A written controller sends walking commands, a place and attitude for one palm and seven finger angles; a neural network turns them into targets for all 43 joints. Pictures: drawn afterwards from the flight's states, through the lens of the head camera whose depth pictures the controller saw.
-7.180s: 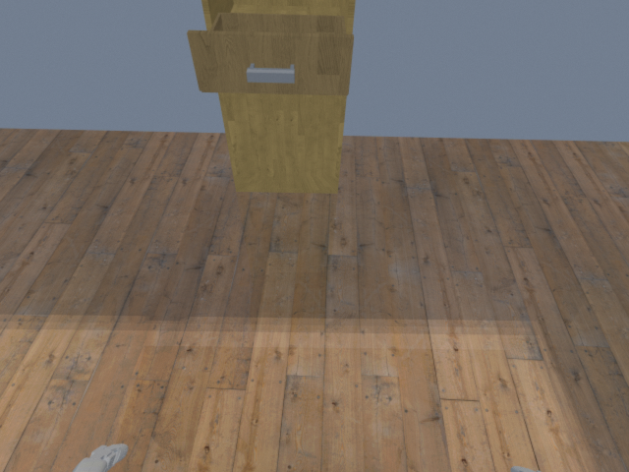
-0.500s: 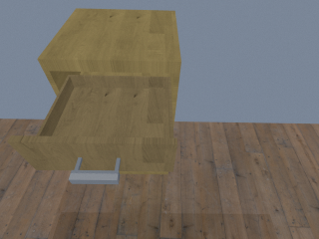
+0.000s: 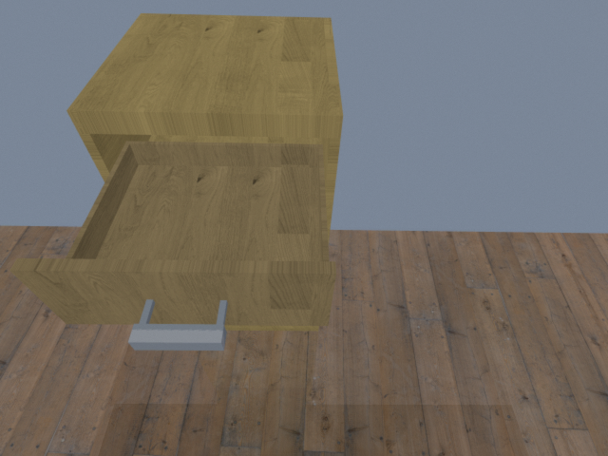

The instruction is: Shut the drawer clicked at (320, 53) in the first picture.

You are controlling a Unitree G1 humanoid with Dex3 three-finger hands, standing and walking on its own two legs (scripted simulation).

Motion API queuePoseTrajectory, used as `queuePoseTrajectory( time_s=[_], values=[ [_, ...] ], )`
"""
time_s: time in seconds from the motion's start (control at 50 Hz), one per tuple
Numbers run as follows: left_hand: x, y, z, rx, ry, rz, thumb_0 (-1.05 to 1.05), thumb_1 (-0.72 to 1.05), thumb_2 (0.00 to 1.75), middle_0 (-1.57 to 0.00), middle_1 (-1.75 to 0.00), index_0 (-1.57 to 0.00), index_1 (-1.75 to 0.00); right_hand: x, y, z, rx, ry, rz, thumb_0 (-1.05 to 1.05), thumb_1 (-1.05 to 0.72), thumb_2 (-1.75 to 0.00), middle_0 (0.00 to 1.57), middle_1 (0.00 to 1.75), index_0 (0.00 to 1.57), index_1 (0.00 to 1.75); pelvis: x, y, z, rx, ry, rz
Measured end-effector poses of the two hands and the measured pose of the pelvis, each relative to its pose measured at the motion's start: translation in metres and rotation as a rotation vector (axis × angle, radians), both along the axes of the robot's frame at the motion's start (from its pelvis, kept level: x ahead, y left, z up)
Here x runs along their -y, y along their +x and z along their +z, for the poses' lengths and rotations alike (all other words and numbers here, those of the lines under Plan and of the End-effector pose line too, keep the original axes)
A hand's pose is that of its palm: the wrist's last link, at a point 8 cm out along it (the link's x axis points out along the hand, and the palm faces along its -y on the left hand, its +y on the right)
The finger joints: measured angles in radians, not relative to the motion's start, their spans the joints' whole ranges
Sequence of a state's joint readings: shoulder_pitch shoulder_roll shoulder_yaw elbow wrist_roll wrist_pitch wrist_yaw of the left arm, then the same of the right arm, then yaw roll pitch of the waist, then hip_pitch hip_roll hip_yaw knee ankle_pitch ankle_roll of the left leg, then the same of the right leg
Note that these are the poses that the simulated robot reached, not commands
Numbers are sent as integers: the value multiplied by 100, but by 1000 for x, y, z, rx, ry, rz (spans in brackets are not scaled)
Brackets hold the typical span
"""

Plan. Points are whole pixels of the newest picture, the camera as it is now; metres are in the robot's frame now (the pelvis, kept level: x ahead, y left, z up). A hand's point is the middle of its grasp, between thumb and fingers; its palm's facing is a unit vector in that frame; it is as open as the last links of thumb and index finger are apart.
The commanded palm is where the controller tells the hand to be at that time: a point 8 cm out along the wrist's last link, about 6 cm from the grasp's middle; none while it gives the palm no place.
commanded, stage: raise the hand and make a fist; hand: left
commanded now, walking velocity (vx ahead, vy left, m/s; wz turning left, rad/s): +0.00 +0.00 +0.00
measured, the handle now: (182, 321) +0.30 +0.20 -0.02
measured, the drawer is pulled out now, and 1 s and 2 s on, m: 0.30 0.28 0.28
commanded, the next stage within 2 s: bring the fist close to the handle in 1.96 s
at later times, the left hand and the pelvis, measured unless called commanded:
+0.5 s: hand out of the picture +0.11 +0.15 -0.03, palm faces +0.16 -0.99 -0.01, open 6.0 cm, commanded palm +0.09 +0.21 -0.03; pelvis -0.03 -0.02 -0.06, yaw +5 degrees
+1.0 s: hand (177, 441) +0.14 +0.15 +0.01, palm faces +0.08 -1.00 -0.06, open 3.4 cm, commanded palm +0.09 +0.21 +0.02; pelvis -0.02 -0.02 -0.06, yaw +5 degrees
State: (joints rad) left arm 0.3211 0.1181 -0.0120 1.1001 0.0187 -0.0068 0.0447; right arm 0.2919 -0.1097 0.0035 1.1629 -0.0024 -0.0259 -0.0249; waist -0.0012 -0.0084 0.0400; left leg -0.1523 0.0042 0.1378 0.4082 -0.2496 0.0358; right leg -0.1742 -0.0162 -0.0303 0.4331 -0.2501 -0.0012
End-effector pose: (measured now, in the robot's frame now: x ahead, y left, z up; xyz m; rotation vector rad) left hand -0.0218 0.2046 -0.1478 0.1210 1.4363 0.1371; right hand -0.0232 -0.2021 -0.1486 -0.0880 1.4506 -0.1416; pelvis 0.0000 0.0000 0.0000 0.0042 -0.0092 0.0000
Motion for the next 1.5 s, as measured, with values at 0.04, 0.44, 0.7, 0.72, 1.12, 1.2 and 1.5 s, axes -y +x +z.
queuePoseTrajectory(
  time_s=[0.04, 0.44, 0.7, 0.72, 1.12, 1.2, 1.5],
  values=[
    [0, 0, 0, -2, -1, 0, 0, 91, 90, -20, -30, -20, -30, 0, 0, 0, 0, -1, -1, 0, -91, -90, 20, 30, 20, 30, 0, 0, 0, 0, 0, 0],
    [16, 117, 101, 1193, -82, 60, 1, 92, 90, -41, -53, -35, -51, 57, 211, 72, 945, -177, 292, 1, -91, -90, 20, 30, 20, 30, 16, -21, -47, -151, -6, 64],
    [13, 142, 131, 1379, -97, -145, 1, 90, 90, -66, -81, -67, -81, 3, 225, 19, 935, 40, 316, 1, -90, -90, 21, 30, 20, 30, 32, -38, -77, -201, -42, 105],
    [15, 145, 130, 1339, -118, -152, 1, 90, 90, -68, -83, -69, -83, 3, 217, 15, 906, 44, 295, 1, -90, -90, 21, 30, 20, 30, 32, -36, -74, -201, -40, 103],
    [8, 133, 172, 1355, -58, -124, 1, 90, 90, -109, -127, -109, -126, 54, 188, 33, 842, -123, 177, 1, -90, -90, 20, 30, 20, 30, 19, -16, -55, -167, -28, 80],
    [0, 132, 187, 1414, 1, -89, 1, 90, 90, -117, -135, -117, -135, 38, 206, 44, 906, -88, 200, 1, -90, -90, 20, 30, 20, 30, 17, -15, -53, -154, -30, 85],
    [-2, 128, 213, 1406, -3, -105, 1, 90, 90, -138, -158, -138, -158, -10, 225, 60, 979, 35, 260, 1, -90, -90, 21, 30, 20, 30, 9, -11, -43, -102, -36, 92]
  ],
)
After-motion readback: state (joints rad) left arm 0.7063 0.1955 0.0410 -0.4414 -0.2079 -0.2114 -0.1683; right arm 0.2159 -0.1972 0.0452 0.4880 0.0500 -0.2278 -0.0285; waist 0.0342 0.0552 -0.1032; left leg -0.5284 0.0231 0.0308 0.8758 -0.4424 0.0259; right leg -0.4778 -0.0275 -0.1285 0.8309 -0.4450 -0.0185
